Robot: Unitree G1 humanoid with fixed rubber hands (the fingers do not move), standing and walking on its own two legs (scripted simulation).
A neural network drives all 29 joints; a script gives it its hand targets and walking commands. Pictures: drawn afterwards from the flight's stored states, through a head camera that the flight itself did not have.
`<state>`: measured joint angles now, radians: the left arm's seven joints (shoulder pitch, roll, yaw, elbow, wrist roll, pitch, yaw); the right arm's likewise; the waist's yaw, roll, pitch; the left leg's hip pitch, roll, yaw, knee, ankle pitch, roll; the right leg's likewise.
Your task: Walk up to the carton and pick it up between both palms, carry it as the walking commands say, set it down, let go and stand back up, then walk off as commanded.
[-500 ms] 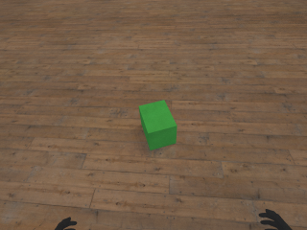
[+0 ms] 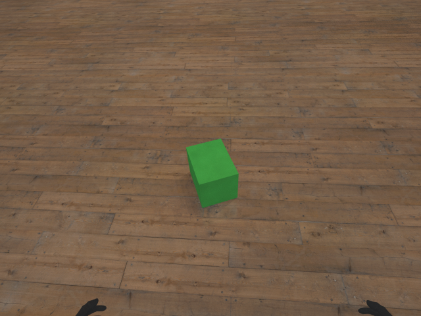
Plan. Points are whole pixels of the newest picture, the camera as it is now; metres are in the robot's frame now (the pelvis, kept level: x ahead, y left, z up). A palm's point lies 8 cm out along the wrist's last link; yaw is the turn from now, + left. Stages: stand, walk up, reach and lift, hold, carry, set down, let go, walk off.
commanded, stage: stand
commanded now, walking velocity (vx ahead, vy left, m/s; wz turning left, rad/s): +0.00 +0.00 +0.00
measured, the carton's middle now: (211, 172) +0.98 +0.04 -0.65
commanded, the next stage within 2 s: walk up in 1.48 s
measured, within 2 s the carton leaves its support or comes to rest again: neither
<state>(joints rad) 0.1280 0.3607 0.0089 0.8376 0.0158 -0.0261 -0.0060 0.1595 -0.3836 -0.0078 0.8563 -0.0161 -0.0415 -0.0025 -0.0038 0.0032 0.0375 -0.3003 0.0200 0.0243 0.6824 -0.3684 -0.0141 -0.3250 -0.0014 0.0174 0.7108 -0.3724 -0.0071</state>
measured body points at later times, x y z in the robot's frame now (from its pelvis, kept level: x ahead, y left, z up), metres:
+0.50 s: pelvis +0.00 +0.01 +0.02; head +0.01 +0.01 +0.47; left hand +0.13 +0.30 -0.10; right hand +0.10 -0.31 -0.10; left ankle +0.00 +0.13 -0.72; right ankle +0.00 -0.12 -0.72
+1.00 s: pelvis +0.00 +0.01 +0.03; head +0.00 +0.01 +0.48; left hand +0.09 +0.32 -0.09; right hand +0.10 -0.29 -0.10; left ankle +0.00 +0.13 -0.72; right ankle +0.00 -0.12 -0.72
